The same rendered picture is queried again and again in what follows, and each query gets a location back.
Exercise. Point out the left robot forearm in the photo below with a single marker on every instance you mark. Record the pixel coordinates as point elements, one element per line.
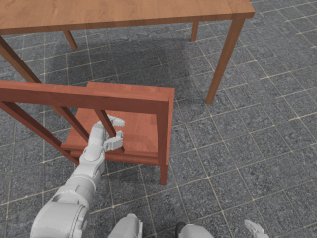
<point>82,184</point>

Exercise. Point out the robot right thigh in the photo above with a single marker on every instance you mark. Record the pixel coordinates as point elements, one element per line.
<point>194,231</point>

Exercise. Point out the robot left shin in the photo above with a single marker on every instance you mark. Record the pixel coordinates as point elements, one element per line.
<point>131,215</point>

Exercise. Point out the right robot hand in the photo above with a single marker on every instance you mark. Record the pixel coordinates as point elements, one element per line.
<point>255,229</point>

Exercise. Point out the left robot hand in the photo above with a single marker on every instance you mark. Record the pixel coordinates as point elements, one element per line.
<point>100,136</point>

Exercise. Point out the robot left upper arm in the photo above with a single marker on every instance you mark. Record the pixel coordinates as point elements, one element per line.
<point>62,220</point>

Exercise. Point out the chair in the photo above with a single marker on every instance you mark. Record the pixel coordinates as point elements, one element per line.
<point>146,110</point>

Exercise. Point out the table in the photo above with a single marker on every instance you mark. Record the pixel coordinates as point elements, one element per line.
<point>38,16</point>

